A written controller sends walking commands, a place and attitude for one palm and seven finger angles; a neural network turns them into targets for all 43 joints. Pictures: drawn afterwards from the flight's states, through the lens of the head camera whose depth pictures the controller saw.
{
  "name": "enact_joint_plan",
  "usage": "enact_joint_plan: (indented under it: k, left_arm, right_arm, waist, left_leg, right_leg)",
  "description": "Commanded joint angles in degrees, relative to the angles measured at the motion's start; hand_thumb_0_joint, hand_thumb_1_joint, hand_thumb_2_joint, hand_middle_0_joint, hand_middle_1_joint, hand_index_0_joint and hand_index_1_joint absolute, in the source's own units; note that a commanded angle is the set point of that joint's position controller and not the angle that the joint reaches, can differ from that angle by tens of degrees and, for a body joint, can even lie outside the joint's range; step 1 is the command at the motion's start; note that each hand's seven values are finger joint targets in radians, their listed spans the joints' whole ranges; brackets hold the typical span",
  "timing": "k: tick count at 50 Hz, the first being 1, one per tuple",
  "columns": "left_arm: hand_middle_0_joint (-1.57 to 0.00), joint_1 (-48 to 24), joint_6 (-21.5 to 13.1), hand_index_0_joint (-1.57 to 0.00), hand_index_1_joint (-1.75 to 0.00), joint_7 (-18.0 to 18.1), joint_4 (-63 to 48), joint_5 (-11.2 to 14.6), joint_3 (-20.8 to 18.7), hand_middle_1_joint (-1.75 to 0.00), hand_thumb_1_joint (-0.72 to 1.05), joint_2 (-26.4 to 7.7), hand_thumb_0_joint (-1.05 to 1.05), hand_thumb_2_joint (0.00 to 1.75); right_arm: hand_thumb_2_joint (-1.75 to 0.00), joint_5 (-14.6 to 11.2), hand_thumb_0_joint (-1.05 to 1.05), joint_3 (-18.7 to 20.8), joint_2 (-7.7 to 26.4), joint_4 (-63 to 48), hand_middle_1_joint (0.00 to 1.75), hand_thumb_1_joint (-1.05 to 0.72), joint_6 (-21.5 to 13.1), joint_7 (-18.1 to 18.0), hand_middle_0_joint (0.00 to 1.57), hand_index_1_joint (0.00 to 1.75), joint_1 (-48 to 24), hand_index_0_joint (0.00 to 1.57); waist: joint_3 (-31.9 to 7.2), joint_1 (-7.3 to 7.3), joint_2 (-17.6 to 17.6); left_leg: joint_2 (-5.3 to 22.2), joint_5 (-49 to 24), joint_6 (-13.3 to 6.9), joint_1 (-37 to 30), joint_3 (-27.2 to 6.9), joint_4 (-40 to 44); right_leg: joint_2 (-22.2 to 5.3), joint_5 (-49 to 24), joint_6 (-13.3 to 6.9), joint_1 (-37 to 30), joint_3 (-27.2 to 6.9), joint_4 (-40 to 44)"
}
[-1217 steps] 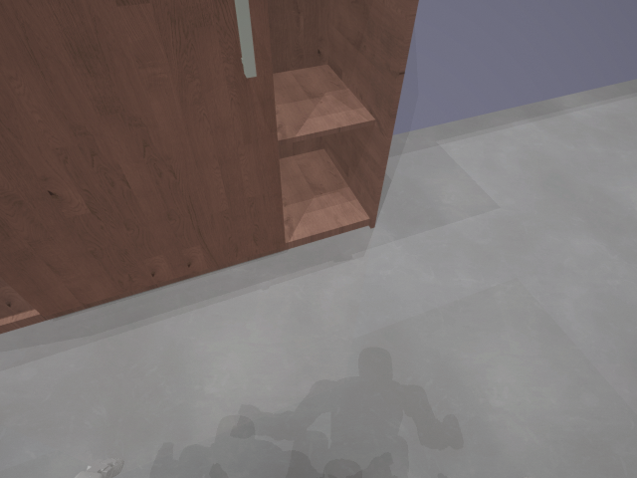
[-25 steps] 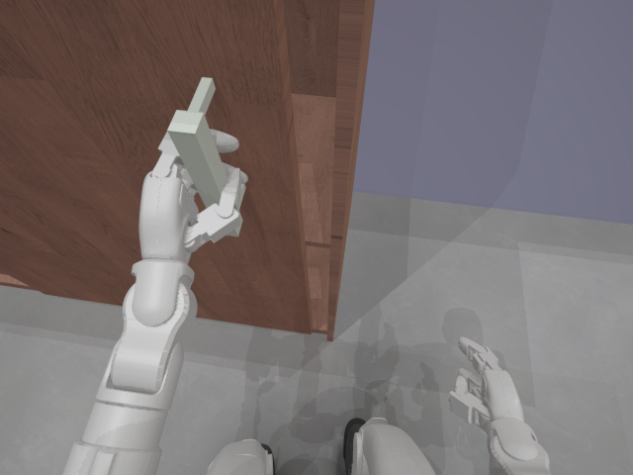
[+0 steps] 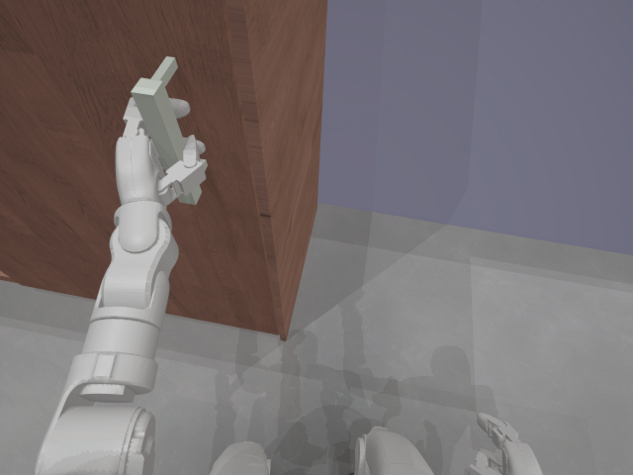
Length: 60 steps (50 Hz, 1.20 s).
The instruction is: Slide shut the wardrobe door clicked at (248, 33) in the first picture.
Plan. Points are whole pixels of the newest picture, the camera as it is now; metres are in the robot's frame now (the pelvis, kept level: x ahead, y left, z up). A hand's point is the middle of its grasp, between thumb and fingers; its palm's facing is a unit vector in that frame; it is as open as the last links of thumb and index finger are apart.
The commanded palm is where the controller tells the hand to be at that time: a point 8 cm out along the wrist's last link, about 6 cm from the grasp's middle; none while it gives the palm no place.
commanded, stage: stop walking and hold the door there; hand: left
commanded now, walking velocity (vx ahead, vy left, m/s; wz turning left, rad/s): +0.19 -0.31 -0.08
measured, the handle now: (179, 137) +0.46 +0.24 +0.12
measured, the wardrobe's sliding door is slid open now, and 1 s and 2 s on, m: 0.00 0.00 0.00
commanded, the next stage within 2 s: none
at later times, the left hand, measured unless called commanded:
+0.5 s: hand (191, 165) +0.41 +0.21 +0.12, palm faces +0.48 -0.84 -0.25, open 6.3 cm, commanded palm +0.37 +0.24 +0.12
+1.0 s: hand (190, 166) +0.41 +0.22 +0.12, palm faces +0.46 -0.85 -0.26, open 6.1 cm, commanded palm +0.37 +0.24 +0.12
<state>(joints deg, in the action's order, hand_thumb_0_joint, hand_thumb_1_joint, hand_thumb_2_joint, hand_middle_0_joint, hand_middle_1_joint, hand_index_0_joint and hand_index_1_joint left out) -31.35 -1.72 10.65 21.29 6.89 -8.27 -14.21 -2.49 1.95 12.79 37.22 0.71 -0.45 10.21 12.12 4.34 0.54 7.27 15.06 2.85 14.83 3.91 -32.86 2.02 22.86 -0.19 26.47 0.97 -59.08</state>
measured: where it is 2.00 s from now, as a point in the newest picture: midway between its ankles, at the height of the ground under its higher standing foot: outside the picture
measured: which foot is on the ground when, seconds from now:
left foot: down 0.00-0.18, up 0.20-0.32, down 0.34-1.00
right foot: up 0.00-0.16, down 0.18-1.00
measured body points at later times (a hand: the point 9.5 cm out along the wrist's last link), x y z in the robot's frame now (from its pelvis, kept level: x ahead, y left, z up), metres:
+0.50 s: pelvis +0.02 -0.09 +0.00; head +0.05 -0.10 +0.45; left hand +0.38 +0.26 +0.13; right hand +0.15 -0.38 -0.09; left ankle +0.07 +0.04 -0.73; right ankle +0.03 -0.23 -0.73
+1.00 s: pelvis +0.03 -0.07 +0.01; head +0.04 -0.08 +0.46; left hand +0.38 +0.26 +0.13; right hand +0.13 -0.33 -0.11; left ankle +0.07 +0.04 -0.73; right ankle +0.03 -0.23 -0.73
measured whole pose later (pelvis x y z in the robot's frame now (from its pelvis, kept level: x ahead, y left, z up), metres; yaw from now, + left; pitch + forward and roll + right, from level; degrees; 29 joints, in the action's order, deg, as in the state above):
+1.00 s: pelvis +0.03 -0.07 +0.01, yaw -6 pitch -1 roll +0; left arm -20.2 -9.1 7.9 39.4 2.8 -21.2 -26.3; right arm -2.9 -0.9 13.5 41.8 -1.9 -5.3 14.4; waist 0.5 0.3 -1.6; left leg 3.0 13.1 -0.1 14.4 6.0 -28.2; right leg -2.3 12.9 3.0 13.3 -2.6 -26.7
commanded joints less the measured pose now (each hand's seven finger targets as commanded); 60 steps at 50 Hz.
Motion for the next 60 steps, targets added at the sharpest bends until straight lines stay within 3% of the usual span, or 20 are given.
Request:
enact_joint_plan:
  k: [1, 5, 6, 7, 8, 9, 10, 11, 12, 13, 15, 17, 18, 20, 22, 25, 30, 50, 53, 60]
  left_arm:
    - [-0.45, -27.7, -8.15, -0.45, -1.4, -7.02, -19.55, -2.87, 18.22, -1.4, 0.9, 7.94, 0.0, 0.9]
    - [-0.45, -28.49, -8.97, -0.45, -1.4, -6.64, -18.17, -2.35, 15.15, -1.4, 0.9, 4.44, 0.0, 0.9]
    - [-0.45, -16.53, -8.63, -0.45, -1.4, -3.69, 1.86, -5.67, -19.21, -1.4, 0.9, -32.59, 0.0, 0.9]
    - [-0.45, -16.5, -9.05, -0.45, -1.4, -5.32, -1.4, -5.57, -10.63, -1.4, 0.9, -25.02, 0.0, 0.9]
    - [-0.45, -16.86, -9.53, -0.45, -1.4, -5.84, -2.09, -6.44, -10.81, -1.4, 0.9, -25.86, 0.0, 0.9]
    - [-0.45, -17.71, -9.67, -0.45, -1.4, -5.53, -1.46, -6.76, -13.12, -1.4, 0.9, -29.03, 0.0, 0.9]
    - [-0.45, -14.31, -8.93, -0.45, -1.4, -5.21, 3.56, -6.61, -15.89, -1.4, 0.9, -31.35, 0.0, 0.9]
    - [-0.45, -15.18, -8.57, -0.45, -1.4, -5.13, 2.13, -5.86, -13.63, -1.4, 0.9, -28.43, 0.0, 0.9]
    - [-0.45, -16.72, -8.44, -0.45, -1.4, -4.48, 1.01, -5.71, -14.45, -1.4, 0.9, -28.2, 0.0, 0.9]
    - [-0.45, -16.8, -8.31, -0.45, -1.4, -3.91, 2.47, -5.62, -16.88, -1.4, 0.9, -30.15, 0.0, 0.9]
    - [-0.45, -14.67, -8.95, -0.45, -1.4, -3.44, 1.27, -5.81, -17.17, -1.4, 0.9, -29.93, 0.0, 0.9]
    - [-0.45, -15.09, -9.6, -0.45, -1.4, -3.41, -1.19, -5.57, -15.96, -1.4, 0.9, -29.11, 0.0, 0.9]
    - [-0.45, -12.12, -9.28, -0.45, -1.4, -4.09, 1.84, -5.56, -12.23, -1.4, 0.9, -24.72, 0.0, 0.9]
    - [-0.45, -9.01, -9.45, -0.45, -1.4, -3.4, 3.36, -6.37, -14.99, -1.4, 0.9, -28.18, 0.0, 0.9]
    - [-0.45, -7.97, -9.82, -0.45, -1.4, -2.82, 4.52, -6.5, -17.01, -1.4, 0.9, -31.22, 0.0, 0.9]
    - [-0.45, -8.27, -10.23, -0.45, -1.4, -2.55, 4.5, -6.13, -15.5, -1.4, 0.9, -29.89, 0.0, 0.9]
    - [-0.45, -7.0, -10.1, -0.45, -1.4, -2.24, 7.53, -5.97, -15.83, -1.4, 0.9, -30.02, 0.0, 0.9]
    - [-0.45, -5.11, -10.92, -0.45, -1.4, -2.84, 6.97, -5.78, -12.49, -1.4, 0.9, -25.18, 0.0, 0.9]
    - [-0.45, -4.85, -11.03, -0.45, -1.4, -3.03, 6.33, -5.76, -12.13, -1.4, 0.9, -24.82, 0.0, 0.9]
    - [-0.45, -5.91, -11.53, -0.45, -1.4, -3.11, 5.98, -5.9, -13.5, -1.4, 0.9, -26.3, 0.0, 0.9]
  right_arm:
    - [-0.9, -0.95, 0.0, 2.72, 7.94, -7.76, 0.3, -0.9, -2.59, 0.71, 0.2, 0.3, -3.64, 0.2]
    - [-0.9, -1.41, 0.0, 2.63, 8.56, -8.49, 0.3, -0.9, -3.03, 1.21, 0.2, 0.3, -3.23, 0.2]
    - [-0.9, -0.72, 0.0, 3.65, 13.01, -3.05, 0.3, -0.9, -1.83, 0.37, 0.2, 0.3, 0.34, 0.2]
    - [-0.9, -0.83, 0.0, 2.94, 11.31, -6.05, 0.3, -0.9, -1.72, 0.66, 0.2, 0.3, -0.94, 0.2]
    - [-0.9, -1.29, 0.0, 2.61, 10.17, -5.54, 0.3, -0.9, -2.5, 0.57, 0.2, 0.3, 0.01, 0.2]
    - [-0.9, -1.62, 0.0, 1.92, 7.15, -6.33, 0.3, -0.9, -3.32, 0.09, 0.2, 0.3, -2.07, 0.2]
    - [-0.9, -1.57, 0.0, 2.35, 8.08, -5.37, 0.3, -0.9, -3.88, -0.57, 0.2, 0.3, -2.41, 0.2]
    - [-0.9, -1.41, 0.0, 2.02, 8.42, -5.28, 0.3, -0.9, -4.33, -1.16, 0.2, 0.3, -3.71, 0.2]
    - [-0.9, -1.34, 0.0, 1.29, 8.44, -4.11, 0.3, -0.9, -4.94, -1.86, 0.2, 0.3, -4.12, 0.2]
    - [-0.9, -1.15, 0.0, 0.72, 8.86, -3.01, 0.3, -0.9, -5.07, -2.61, 0.2, 0.3, -3.42, 0.2]
    - [-0.9, -0.7, 0.0, 0.99, 8.94, -2.78, 0.3, -0.9, -4.97, -3.73, 0.2, 0.3, -1.91, 0.2]
    - [-0.9, -0.95, 0.0, 2.76, 11.24, -4.67, 0.3, -0.9, -5.11, -3.97, 0.2, 0.3, -2.67, 0.2]
    - [-0.9, -1.58, 0.0, 2.21, 11.46, -4.96, 0.3, -0.9, -4.74, -3.36, 0.2, 0.3, -1.74, 0.2]
    - [-0.9, -1.21, 0.0, 2.02, 11.28, -5.32, 0.3, -0.9, -4.74, -3.58, 0.2, 0.3, -2.58, 0.2]
    - [-0.9, -1.24, 0.0, 2.05, 11.45, -5.45, 0.3, -0.9, -4.68, -4.14, 0.2, 0.3, -2.23, 0.2]
    - [-0.9, -1.04, 0.0, 2.27, 11.6, -5.19, 0.3, -0.9, -4.76, -4.77, 0.2, 0.3, -0.94, 0.2]
    - [-0.9, -0.93, 0.0, 1.98, 11.82, -4.57, 0.3, -0.9, -4.88, -5.4, 0.2, 0.3, -0.35, 0.2]
    - [-0.9, -0.41, 0.0, 0.74, 10.32, -2.67, 0.3, -0.9, -5.68, -5.77, 0.2, 0.3, 0.02, 0.2]
    - [-0.9, -0.44, 0.0, 1.36, 10.64, -3.04, 0.3, -0.9, -5.01, -5.67, 0.2, 0.3, -0.59, 0.2]
    - [-0.9, -0.45, 0.0, 2.46, 10.51, -3.66, 0.3, -0.9, -2.44, -5.13, 0.2, 0.3, -0.92, 0.2]
  waist:
    - [-27.28, -5.79, -15.7]
    - [-27.94, -6.9, -18.79]
    - [-28.44, -3.76, -19.74]
    - [-28.03, -2.66, -16.07]
    - [-29.01, -3.5, -8.7]
    - [-27.98, -4.06, 6.56]
    - [-29.12, -3.34, 14.6]
    - [-28.65, -2.65, 17.22]
    - [-28.95, -3.48, 14.31]
    - [-29.01, -4.3, 7.78]
    - [-30.75, -5.08, 4.32]
    - [-29.3, -4.12, -0.65]
    - [-27.12, -4.66, -2.78]
    - [-24.61, -4.29, -10.21]
    - [-23.92, -3.98, -7.64]
    - [-25.15, -4.48, -4.11]
    - [-23.38, -4.39, -4.85]
    - [-22.12, -4.72, -4.3]
    - [-22.1, -4.71, -3.67]
    - [-24.04, -5.27, 5.76]
  left_leg:
    - [15.74, -28.65, -11.57, -21.75, -7.18, 6.69]
    - [13.24, -33.75, -8.33, -20.82, -3.62, 1.86]
    - [11.39, -33.8, -6.45, -18.56, 0.13, -1.1]
    - [8.43, -29.8, -4.17, -12.95, 0.01, -9.5]
    - [3.49, -21.66, -3.01, -5.09, 3.66, -17.56]
    - [-1.97, 2.36, -1.16, 10.65, 4.57, -25.84]
    - [-4.08, 18.5, -1.28, 15.26, -0.49, -31.29]
    - [-3.1, 18.46, -1.99, 15.23, -5.31, -31.03]
    - [-2.07, 18.26, -2.59, 13.35, -6.04, -23.63]
    - [-1.83, 15.35, -3.2, 9.02, -4.9, -10.41]
    - [-5.43, -2.95, -2.86, -2.92, 0.61, 8.11]
    - [1.68, -23.95, -5.08, -11.85, -3.11, 7.05]
    - [2.84, -24.68, -5.65, -10.92, -4.95, 6.75]
    - [3.19, -23.35, -6.01, -10.24, -5.15, 6.56]
    - [1.56, -14.41, -4.6, -6.45, -3.9, 5.85]
    - [-0.09, -7.6, -3.74, -5.09, -3.29, 6.53]
    - [0.61, -2.83, -4.64, -5.39, -4.39, 9.43]
    - [0.18, -5.61, -4.32, -7.59, -2.97, 10.7]
    - [-1.47, -9.13, -3.92, -6.51, -1.7, 7.25]
    - [-3.87, -8.63, -2.74, -4.43, -0.52, 2.51]
  right_leg:
    - [-4.89, 0.8, -0.15, 1.7, -0.7, 5.65]
    - [-1.39, -2.19, 0.3, -7.76, 4.85, 21.24]
    - [0.75, -6.51, 1.22, -9.04, 6.24, 25.42]
    - [-1.26, -16.4, 0.3, -17.82, 4.27, 36.05]
    - [-3.88, -26.85, -1.34, -25.8, 1.51, 39.03]
    - [-13.27, -48.57, -5.76, -34.68, -9.7, 36.63]
    - [-18.18, -55.52, -8.92, -34.07, -15.34, 35.16]
    - [-18.94, -54.42, -9.44, -32.86, -17.62, 33.65]
    - [-19.7, -53.36, -9.96, -32.14, -16.53, 32.08]
    - [-18.99, -51.81, -8.62, -30.82, -13.23, 31.04]
    - [-14.7, -49.32, -4.03, -29.98, -8.04, 28.81]
    - [-10.69, -39.88, -0.15, -21.3, -5.99, 28.23]
    - [-8.9, -30.71, 0.15, -18.67, -5.29, 29.19]
    - [-7.34, -24.15, 0.48, -15.66, -2.56, 30.57]
    - [-8.08, -23.9, -0.06, -16.83, -4.6, 33.38]
    - [-9.47, -22.83, -0.92, -17.88, -7.24, 35.01]
    - [-7.28, -14.64, -0.56, -14.15, -6.15, 35.8]
    - [-5.23, -16.66, -0.15, -11.71, -4.24, 35.56]
    - [-7.34, -22.36, -0.66, -12.75, -5.91, 35.64]
    - [-15.55, -29.31, -2.3, -13.99, -9.99, 34.52]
